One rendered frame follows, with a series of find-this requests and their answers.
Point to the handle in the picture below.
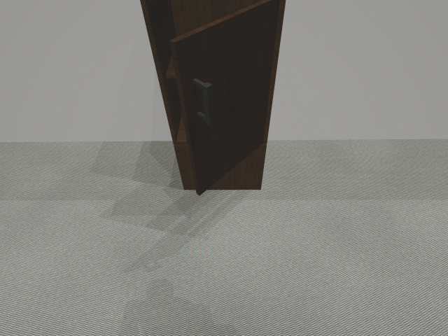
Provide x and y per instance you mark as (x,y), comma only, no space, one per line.
(207,90)

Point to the cupboard door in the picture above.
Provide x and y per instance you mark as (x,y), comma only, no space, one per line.
(235,55)

